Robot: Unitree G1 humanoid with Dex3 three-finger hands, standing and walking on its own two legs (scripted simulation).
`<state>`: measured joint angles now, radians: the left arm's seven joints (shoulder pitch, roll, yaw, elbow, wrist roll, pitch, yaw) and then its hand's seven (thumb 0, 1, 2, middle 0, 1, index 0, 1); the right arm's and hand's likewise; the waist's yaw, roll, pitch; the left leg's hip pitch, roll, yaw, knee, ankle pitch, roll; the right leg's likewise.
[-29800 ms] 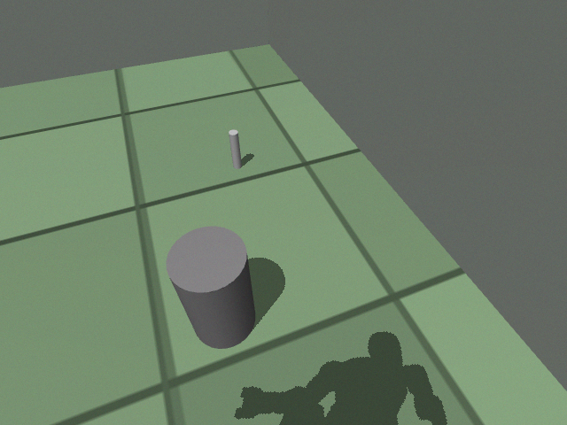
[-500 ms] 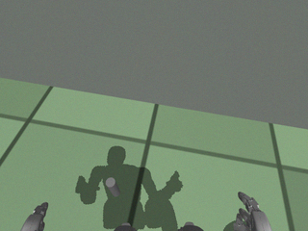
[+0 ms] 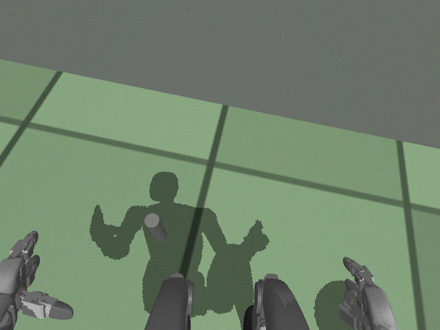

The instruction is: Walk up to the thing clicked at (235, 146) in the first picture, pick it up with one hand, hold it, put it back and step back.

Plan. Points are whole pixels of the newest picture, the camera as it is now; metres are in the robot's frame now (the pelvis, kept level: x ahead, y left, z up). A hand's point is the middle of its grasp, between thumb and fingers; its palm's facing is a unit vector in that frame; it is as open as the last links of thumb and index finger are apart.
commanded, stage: go down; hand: left
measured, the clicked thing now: (157, 228) +0.41 +0.22 -0.52
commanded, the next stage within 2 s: approach in 1.70 s
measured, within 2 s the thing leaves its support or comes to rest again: neither
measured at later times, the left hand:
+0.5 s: hand (54, 243) +0.29 +0.37 -0.17, palm faces +0.17 -0.97 -0.18, open 17.5 cm
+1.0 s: hand (55, 233) +0.32 +0.39 -0.20, palm faces +0.16 -0.98 -0.13, open 17.5 cm
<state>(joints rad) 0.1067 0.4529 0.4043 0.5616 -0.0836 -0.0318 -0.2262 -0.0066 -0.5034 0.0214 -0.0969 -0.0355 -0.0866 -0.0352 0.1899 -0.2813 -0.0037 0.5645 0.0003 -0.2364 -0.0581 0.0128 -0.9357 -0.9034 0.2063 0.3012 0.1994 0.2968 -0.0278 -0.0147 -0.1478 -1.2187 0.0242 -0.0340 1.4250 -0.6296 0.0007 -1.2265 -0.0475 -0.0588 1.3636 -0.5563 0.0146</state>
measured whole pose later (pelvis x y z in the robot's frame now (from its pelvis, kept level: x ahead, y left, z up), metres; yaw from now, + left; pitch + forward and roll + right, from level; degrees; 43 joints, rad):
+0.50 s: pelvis -0.04 +0.00 -0.13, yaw -1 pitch +33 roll -4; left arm -0.35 0.69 0.69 0.98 -0.15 -0.38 -0.57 -0.01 -0.57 0.05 -0.08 -0.08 -0.07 -0.08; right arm 0.12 -0.33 0.04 0.67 -0.03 -0.20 -0.05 0.01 -0.91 -0.90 0.21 0.30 0.20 0.30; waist -0.04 -0.01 -0.15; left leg -1.77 0.02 -0.07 1.89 -0.70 -0.01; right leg -1.77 -0.06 -0.07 1.81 -0.61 0.00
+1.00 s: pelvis -0.06 +0.00 -0.20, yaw -3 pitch +33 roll -6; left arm -0.49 0.82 0.78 1.04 -0.18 -0.36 -0.67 -0.01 -0.54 0.03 -0.07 -0.04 -0.06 -0.05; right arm 0.11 -0.36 0.08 0.68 -0.03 -0.20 -0.05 0.01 -0.92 -0.90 0.21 0.30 0.20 0.30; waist -0.06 -0.02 -0.12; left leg -1.98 0.01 -0.09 2.11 -0.71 0.00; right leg -1.97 -0.06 -0.08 2.01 -0.61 0.00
